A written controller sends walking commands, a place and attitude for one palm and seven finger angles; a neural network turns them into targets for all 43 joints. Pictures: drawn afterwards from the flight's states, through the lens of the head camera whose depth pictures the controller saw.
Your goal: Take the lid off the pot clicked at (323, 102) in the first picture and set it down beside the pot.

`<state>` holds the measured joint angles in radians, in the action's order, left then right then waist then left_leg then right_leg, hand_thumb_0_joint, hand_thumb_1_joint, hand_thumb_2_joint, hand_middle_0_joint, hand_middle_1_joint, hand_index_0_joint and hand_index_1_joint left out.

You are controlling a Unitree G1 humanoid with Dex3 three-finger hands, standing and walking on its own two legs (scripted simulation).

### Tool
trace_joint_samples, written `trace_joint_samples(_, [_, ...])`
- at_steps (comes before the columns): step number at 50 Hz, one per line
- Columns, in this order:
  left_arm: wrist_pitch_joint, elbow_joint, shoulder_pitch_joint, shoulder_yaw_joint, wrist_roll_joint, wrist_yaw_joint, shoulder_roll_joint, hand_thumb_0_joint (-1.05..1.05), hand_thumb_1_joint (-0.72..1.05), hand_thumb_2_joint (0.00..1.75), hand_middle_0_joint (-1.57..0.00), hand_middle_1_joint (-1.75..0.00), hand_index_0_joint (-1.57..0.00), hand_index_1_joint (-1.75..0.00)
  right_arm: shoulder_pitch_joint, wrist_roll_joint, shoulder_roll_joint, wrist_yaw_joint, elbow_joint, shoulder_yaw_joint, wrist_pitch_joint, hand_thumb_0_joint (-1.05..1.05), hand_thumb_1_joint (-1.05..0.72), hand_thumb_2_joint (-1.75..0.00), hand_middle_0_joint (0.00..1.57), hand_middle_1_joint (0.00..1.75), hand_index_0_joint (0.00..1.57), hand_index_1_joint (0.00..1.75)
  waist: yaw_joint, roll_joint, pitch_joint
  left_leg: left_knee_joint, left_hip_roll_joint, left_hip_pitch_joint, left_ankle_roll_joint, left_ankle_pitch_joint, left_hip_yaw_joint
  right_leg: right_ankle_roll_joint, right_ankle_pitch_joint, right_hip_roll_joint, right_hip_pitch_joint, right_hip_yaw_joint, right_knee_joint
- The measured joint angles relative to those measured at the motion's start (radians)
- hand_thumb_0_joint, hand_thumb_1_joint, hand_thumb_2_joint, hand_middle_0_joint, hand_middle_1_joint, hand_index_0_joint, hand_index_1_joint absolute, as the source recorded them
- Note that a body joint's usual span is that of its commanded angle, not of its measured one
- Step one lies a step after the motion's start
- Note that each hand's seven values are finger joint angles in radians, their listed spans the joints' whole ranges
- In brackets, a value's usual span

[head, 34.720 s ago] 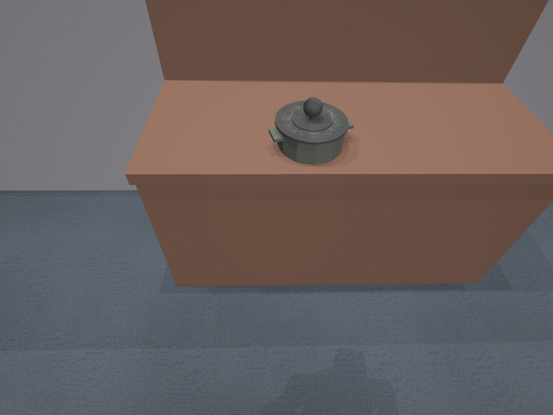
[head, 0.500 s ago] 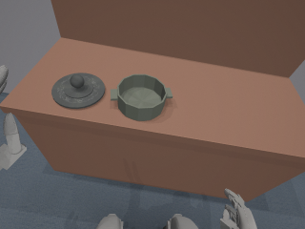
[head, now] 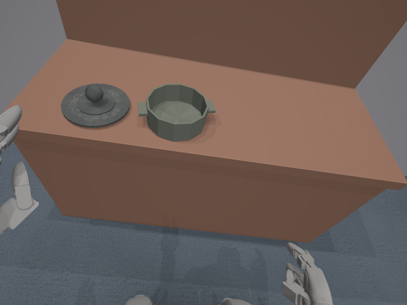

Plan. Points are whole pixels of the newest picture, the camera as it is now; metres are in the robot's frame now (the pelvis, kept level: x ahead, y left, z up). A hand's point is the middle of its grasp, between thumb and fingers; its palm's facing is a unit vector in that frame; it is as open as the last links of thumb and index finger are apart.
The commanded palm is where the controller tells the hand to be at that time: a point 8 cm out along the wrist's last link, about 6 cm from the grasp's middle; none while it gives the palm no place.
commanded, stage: stop stepping back and stand still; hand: left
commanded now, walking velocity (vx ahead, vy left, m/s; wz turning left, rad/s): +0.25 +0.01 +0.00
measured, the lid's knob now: (94, 93) +0.68 +0.34 -0.05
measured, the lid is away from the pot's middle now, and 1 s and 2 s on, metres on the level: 0.26 0.26 0.26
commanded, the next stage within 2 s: none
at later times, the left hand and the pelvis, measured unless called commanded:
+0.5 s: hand out of the picture +0.11 +0.25 +0.17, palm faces +0.28 -0.84 -0.47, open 7.4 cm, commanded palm +0.05 +0.30 +0.19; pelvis -0.08 +0.02 -0.01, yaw +0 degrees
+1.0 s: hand out of the picture -0.09 +0.20 -0.21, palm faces -0.02 -0.99 -0.13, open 7.4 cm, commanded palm none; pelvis -0.14 +0.04 -0.04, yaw +3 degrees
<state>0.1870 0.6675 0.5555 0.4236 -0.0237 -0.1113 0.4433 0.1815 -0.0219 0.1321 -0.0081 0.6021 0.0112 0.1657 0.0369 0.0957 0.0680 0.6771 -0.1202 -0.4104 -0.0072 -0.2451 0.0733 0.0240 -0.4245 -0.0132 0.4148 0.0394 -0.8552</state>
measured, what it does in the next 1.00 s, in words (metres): walks backwards: right foot, then left foot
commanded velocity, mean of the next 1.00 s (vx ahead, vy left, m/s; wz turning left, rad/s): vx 0.14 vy -0.03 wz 0.00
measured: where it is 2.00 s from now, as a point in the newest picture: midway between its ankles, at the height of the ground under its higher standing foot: outside the picture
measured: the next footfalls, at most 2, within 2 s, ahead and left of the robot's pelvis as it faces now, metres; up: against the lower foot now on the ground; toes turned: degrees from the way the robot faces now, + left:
right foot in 0.04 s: +0.04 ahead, -0.15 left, +0.00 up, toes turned -6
left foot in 0.22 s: +0.03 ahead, +0.08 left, +0.00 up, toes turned +1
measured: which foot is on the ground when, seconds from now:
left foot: down 0.00-0.06, up 0.08-0.20, down 0.22-0.88, up 0.90-1.00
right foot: up 0.00-0.02, down 0.04-0.22, up 0.24-0.40, down 0.42-0.62, up 0.64-0.86, down 0.88-1.00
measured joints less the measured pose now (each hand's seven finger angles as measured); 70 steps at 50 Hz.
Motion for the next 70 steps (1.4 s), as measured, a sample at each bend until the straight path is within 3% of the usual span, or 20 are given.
trace_joint_samples(2, [0.014, 0.075, 0.074, 0.022, 0.005, -0.004, 0.039, 0.02, 0.89, 0.90, -0.21, -0.30, -0.21, -0.30, 0.034, -0.001, 0.006, 0.003, -0.038, -0.015, 0.012, 0.01, -0.90, -0.90, 0.20, 0.30, 0.21, 0.30, -0.001, 0.000, -0.015, 0.059, -0.008, -0.038, -0.002, -0.025, 0.004, -0.012, 0.090, -0.026, -0.101, 0.031, 0.182])
trace_joint_samples(4, [0.047, 0.106, 0.077, 0.011, 0.013, 0.002, 0.056, 0.02, 0.89, 0.90, -0.21, -0.30, -0.21, -0.30, 0.042, -0.001, 0.030, 0.016, -0.030, -0.015, 0.010, 0.01, -0.90, -0.90, 0.20, 0.30, 0.21, 0.30, -0.004, -0.042, 0.000, 0.158, -0.013, -0.076, 0.007, -0.129, -0.037, -0.008, 0.103, -0.009, -0.109, 0.056, 0.179])
trace_joint_samples(7, [0.066, 0.095, 0.049, -0.002, 0.000, 0.008, 0.070, 0.02, 0.88, 0.90, -0.21, -0.30, -0.22, -0.30, 0.067, -0.010, 0.050, 0.033, 0.025, -0.010, -0.031, 0.01, -0.90, -0.90, 0.20, 0.30, 0.21, 0.30, -0.010, -0.040, -0.029, 0.329, 0.059, -0.081, 0.014, -0.180, -0.058, 0.001, 0.095, -0.019, -0.103, 0.055, 0.162])
trace_joint_samples(11, [0.067, 0.008, 0.004, 0.027, -0.001, -0.012, 0.049, 0.01, 0.88, 0.90, -0.21, -0.30, -0.22, -0.30, 0.110, -0.011, 0.074, 0.054, 0.040, -0.006, -0.062, 0.01, -0.90, -0.90, 0.20, 0.30, 0.21, 0.30, 0.003, -0.027, -0.093, 0.106, 0.101, 0.045, 0.051, -0.164, -0.040, 0.006, 0.106, -0.033, -0.054, 0.043, 0.141])
trace_joint_samples(16, [0.037, -0.112, -0.013, 0.018, 0.014, -0.021, -0.006, 0.01, 0.89, 0.90, -0.21, -0.30, -0.21, -0.30, 0.105, 0.003, 0.043, 0.040, 0.052, 0.004, -0.023, 0.01, -0.90, -0.90, 0.20, 0.30, 0.20, 0.30, 0.016, 0.008, -0.078, 0.037, 0.133, 0.062, 0.086, -0.080, 0.003, -0.016, -0.007, 0.003, 0.014, -0.042, -0.120])
trace_joint_samples(23, [0.042, -0.023, 0.086, -0.051, 0.035, 0.009, 0.025, 0.02, 0.89, 0.90, -0.21, -0.30, -0.21, -0.30, 0.114, 0.007, 0.046, 0.016, 0.039, -0.027, -0.015, 0.01, -0.90, -0.90, 0.20, 0.30, 0.21, 0.30, 0.004, -0.046, -0.084, 0.080, 0.099, 0.008, 0.081, -0.069, -0.023, -0.027, 0.082, 0.030, -0.152, 0.055, 0.213])
trace_joint_samples(28, [0.048, -0.039, 0.023, -0.034, 0.007, 0.017, 0.036, 0.01, 0.88, 0.90, -0.21, -0.30, -0.22, -0.30, 0.100, -0.004, 0.059, 0.028, 0.034, -0.021, -0.054, 0.01, -0.90, -0.90, 0.20, 0.30, 0.21, 0.30, -0.012, -0.070, -0.085, 0.187, 0.113, -0.042, 0.072, -0.172, -0.057, -0.035, 0.063, 0.028, -0.110, 0.072, 0.122])
trace_joint_samples(31, [0.044, -0.048, -0.023, -0.017, 0.000, 0.009, 0.018, 0.01, 0.88, 0.90, -0.21, -0.30, -0.22, -0.30, 0.088, -0.003, 0.067, 0.039, 0.025, -0.027, -0.065, 0.01, -0.90, -0.90, 0.20, 0.30, 0.21, 0.30, -0.024, -0.056, -0.088, 0.218, 0.115, -0.061, 0.094, -0.112, -0.034, -0.043, 0.018, 0.019, -0.064, 0.052, 0.029])
trace_joint_samples(34, [0.030, -0.085, -0.067, -0.003, 0.010, 0.003, 0.002, 0.01, 0.88, 0.90, -0.21, -0.30, -0.21, -0.30, 0.068, 0.006, 0.048, 0.036, 0.021, -0.026, -0.056, 0.01, -0.90, -0.90, 0.20, 0.30, 0.21, 0.30, -0.030, -0.037, -0.091, 0.225, 0.120, -0.070, 0.110, -0.092, 0.005, -0.045, -0.043, 0.048, 0.027, -0.016, -0.248])
trace_joint_samples(36, [0.010, -0.236, -0.142, -0.068, 0.043, 0.021, -0.032, 0.01, 0.89, 0.90, -0.21, -0.30, -0.21, -0.30, 0.070, 0.012, 0.046, 0.018, 0.039, -0.013, -0.054, 0.01, -0.90, -0.90, 0.20, 0.30, 0.21, 0.30, -0.005, -0.063, -0.127, 0.204, 0.138, -0.098, 0.116, -0.074, -0.018, -0.030, -0.021, 0.058, 0.063, -0.014, -0.364])
trace_joint_samples(40, [-0.190, -0.712, -0.299, -0.204, 0.076, 0.092, -0.120, 0.00, 0.89, 0.90, -0.20, -0.30, -0.20, -0.30, 0.070, 0.058, 0.063, 0.028, 0.059, -0.013, -0.147, 0.01, -0.90, -0.90, 0.20, 0.30, 0.21, 0.30, 0.026, -0.120, -0.173, 0.157, 0.161, -0.144, 0.124, -0.009, -0.061, -0.015, -0.071, 0.061, 0.040, -0.019, -0.260])
trace_joint_samples(44, [-0.295, -1.103, -0.291, -0.314, 0.077, 0.126, -0.162, 0.01, 0.90, 0.90, -0.19, -0.30, -0.19, -0.30, 0.063, 0.071, 0.065, 0.030, 0.080, -0.007, -0.196, 0.01, -0.90, -0.90, 0.20, 0.30, 0.21, 0.30, 0.040, -0.101, -0.153, 0.181, 0.173, -0.182, 0.103, -0.047, -0.039, -0.082, -0.076, 0.050, -0.077, -0.009, 0.021])
trace_joint_samples(50, [-0.281, -1.443, -0.185, -0.412, 0.098, 0.073, -0.277, 0.02, 0.92, 0.90, -0.20, -0.30, -0.20, -0.30, 0.168, 0.056, 0.065, 0.018, 0.145, 0.051, -0.243, 0.01, -0.90, -0.90, 0.20, 0.30, 0.21, 0.30, 0.051, -0.086, -0.095, 0.783, 0.138, -0.272, 0.037, -0.151, -0.111, -0.039, -0.064, 0.076, -0.069, 0.058, -0.007])
trace_joint_samples(52, [-0.268, -1.512, -0.161, -0.403, 0.099, 0.061, -0.277, 0.02, 0.94, 0.90, -0.20, -0.30, -0.20, -0.30, 0.225, 0.055, 0.052, 0.020, 0.157, 0.054, -0.235, 0.01, -0.90, -0.90, 0.20, 0.30, 0.21, 0.30, 0.046, -0.041, -0.107, 0.711, 0.094, -0.199, 0.039, -0.205, -0.109, -0.029, -0.067, 0.055, -0.037, 0.045, -0.021])
trace_joint_samples(54, [-0.256, -1.543, -0.153, -0.394, 0.095, 0.068, -0.272, 0.03, 0.94, 0.90, -0.20, -0.30, -0.20, -0.30, 0.280, 0.064, 0.045, 0.027, 0.161, 0.053, -0.205, 0.01, -0.90, -0.90, 0.20, 0.30, 0.20, 0.30, 0.029, 0.006, -0.110, 0.416, 0.076, -0.066, 0.027, -0.244, -0.086, -0.032, -0.088, 0.021, 0.036, 0.005, -0.096])
trace_joint_samples(55, [-0.253, -1.556, -0.159, -0.388, 0.094, 0.074, -0.267, 0.03, 0.94, 0.90, -0.20, -0.30, -0.21, -0.30, 0.294, 0.070, 0.040, 0.035, 0.174, 0.052, -0.188, 0.01, -0.90, -0.90, 0.20, 0.30, 0.20, 0.30, 0.022, 0.028, -0.098, 0.329, 0.096, -0.023, 0.026, -0.379, -0.058, -0.040, -0.102, 0.009, 0.085, -0.029, -0.168])
trace_joint_samples(57, [-0.261, -1.581, -0.183, -0.375, 0.077, 0.094, -0.246, 0.03, 0.94, 0.90, -0.20, -0.30, -0.21, -0.30, 0.296, 0.084, 0.016, 0.061, 0.224, 0.034, -0.180, 0.01, -0.91, -0.90, 0.20, 0.30, 0.20, 0.30, 0.008, 0.074, -0.049, 0.326, 0.136, -0.015, 0.047, -0.380, -0.001, -0.024, -0.135, 0.013, 0.142, -0.091, -0.334])
trace_joint_samples(61, [-0.294, -1.585, -0.230, -0.365, 0.063, 0.117, -0.215, 0.03, 0.93, 0.90, -0.20, -0.30, -0.20, -0.30, 0.335, 0.091, -0.019, 0.078, 0.280, -0.003, -0.182, 0.01, -0.91, -0.90, 0.20, 0.30, 0.20, 0.30, 0.014, 0.025, -0.035, 0.300, 0.155, -0.008, 0.078, -0.323, -0.006, 0.003, -0.063, 0.067, 0.192, -0.050, -0.556])
trace_joint_samples(68, [-0.270, -1.453, -0.323, -0.360, 0.062, 0.123, -0.187, 0.02, 0.91, 0.90, -0.20, -0.30, -0.20, -0.30, 0.278, 0.098, -0.015, 0.087, 0.256, -0.016, -0.178, 0.01, -0.90, -0.90, 0.20, 0.30, 0.21, 0.30, -0.001, -0.102, -0.049, 0.329, 0.140, -0.050, 0.080, -0.320, -0.070, 0.004, 0.008, 0.077, 0.071, -0.007, -0.256])
trace_joint_samples(70, [-0.253, -1.425, -0.346, -0.358, 0.062, 0.115, -0.194, 0.01, 0.91, 0.90, -0.20, -0.30, -0.20, -0.30, 0.240, 0.094, 0.003, 0.082, 0.229, -0.004, -0.182, 0.01, -0.90, -0.90, 0.21, 0.30, 0.21, 0.30, -0.002, -0.144, -0.057, 0.405, 0.130, -0.090, 0.075, -0.348, -0.108, -0.031, -0.120, 0.095, -0.016, 0.025, -0.119])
